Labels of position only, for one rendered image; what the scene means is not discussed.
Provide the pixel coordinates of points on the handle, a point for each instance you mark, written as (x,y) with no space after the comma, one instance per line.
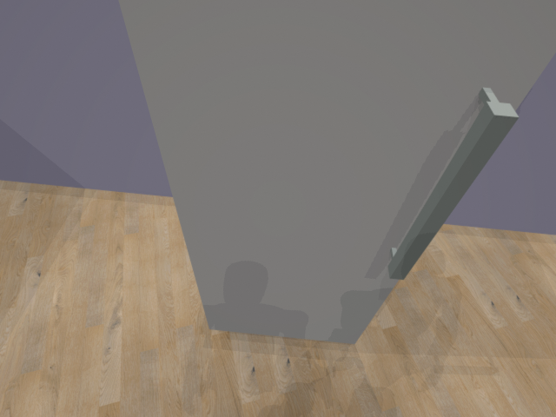
(486,134)

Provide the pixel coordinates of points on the fridge door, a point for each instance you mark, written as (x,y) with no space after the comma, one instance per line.
(302,138)

